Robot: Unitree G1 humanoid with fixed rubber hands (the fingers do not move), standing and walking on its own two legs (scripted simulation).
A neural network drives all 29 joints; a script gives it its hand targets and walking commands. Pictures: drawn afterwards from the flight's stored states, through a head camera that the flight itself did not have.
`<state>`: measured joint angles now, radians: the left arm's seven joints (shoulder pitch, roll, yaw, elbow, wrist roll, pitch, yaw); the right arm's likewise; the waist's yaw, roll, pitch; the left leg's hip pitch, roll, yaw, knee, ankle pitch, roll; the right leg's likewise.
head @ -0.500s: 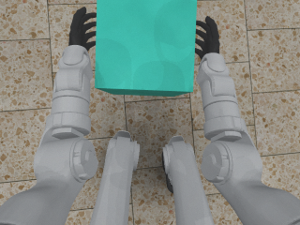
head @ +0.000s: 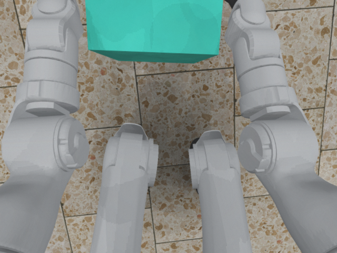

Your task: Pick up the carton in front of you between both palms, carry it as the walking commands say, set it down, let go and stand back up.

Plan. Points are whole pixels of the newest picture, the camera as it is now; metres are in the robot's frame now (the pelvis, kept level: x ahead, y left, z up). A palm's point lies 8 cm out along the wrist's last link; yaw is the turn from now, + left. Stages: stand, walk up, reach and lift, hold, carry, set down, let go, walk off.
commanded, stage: set down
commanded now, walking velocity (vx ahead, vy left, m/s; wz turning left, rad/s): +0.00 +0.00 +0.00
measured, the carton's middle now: (156, 8) +0.55 +0.08 -0.24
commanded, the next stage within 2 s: none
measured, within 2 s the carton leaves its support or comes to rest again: rests again in 0.40 s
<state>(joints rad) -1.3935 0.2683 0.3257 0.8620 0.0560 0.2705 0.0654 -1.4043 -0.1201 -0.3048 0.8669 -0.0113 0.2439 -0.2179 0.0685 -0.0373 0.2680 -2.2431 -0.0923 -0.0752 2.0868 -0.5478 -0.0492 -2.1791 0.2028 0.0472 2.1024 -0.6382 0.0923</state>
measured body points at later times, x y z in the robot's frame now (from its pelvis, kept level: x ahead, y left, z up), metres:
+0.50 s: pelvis +0.00 +0.00 -0.02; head +0.37 +0.03 +0.23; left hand +0.54 +0.23 -0.19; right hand +0.57 -0.08 -0.19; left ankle +0.11 +0.12 -0.37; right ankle +0.10 -0.12 -0.37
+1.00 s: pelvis -0.01 +0.00 -0.04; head +0.36 +0.03 +0.21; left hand +0.54 +0.23 -0.20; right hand +0.57 -0.08 -0.20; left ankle +0.11 +0.12 -0.37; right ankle +0.10 -0.12 -0.37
